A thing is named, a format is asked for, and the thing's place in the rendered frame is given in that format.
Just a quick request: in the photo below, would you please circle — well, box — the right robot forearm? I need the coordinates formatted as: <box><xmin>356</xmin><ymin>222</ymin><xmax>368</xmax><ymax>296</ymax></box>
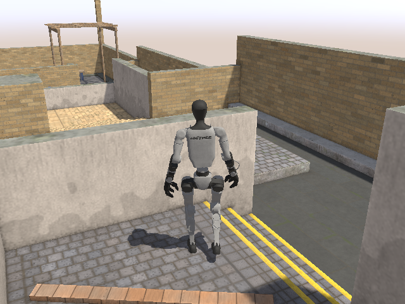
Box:
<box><xmin>225</xmin><ymin>152</ymin><xmax>237</xmax><ymax>177</ymax></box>

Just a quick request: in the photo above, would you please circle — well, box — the left robot upper arm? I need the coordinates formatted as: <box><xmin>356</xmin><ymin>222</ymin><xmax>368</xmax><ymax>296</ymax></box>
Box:
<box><xmin>172</xmin><ymin>128</ymin><xmax>187</xmax><ymax>164</ymax></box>

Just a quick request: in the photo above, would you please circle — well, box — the left robot forearm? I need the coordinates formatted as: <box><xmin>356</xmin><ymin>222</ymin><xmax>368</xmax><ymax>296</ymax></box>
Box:
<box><xmin>165</xmin><ymin>154</ymin><xmax>178</xmax><ymax>183</ymax></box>

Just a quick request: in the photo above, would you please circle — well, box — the left robot hand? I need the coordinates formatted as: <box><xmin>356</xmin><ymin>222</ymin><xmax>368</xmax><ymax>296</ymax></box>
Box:
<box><xmin>164</xmin><ymin>181</ymin><xmax>178</xmax><ymax>198</ymax></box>

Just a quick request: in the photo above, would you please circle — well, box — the humanoid robot head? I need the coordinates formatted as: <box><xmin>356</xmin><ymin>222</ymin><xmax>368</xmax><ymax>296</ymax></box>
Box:
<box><xmin>190</xmin><ymin>99</ymin><xmax>211</xmax><ymax>130</ymax></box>

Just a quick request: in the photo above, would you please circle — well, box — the right robot hand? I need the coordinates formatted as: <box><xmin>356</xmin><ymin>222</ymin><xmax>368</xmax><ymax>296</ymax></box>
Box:
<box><xmin>224</xmin><ymin>175</ymin><xmax>239</xmax><ymax>188</ymax></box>

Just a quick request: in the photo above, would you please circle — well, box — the right robot upper arm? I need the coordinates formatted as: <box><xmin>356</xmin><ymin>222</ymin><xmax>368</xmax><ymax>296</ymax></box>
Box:
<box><xmin>214</xmin><ymin>127</ymin><xmax>231</xmax><ymax>161</ymax></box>

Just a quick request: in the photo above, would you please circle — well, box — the right robot foot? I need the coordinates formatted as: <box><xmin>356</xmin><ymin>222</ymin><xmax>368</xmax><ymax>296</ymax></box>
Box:
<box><xmin>211</xmin><ymin>242</ymin><xmax>221</xmax><ymax>255</ymax></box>

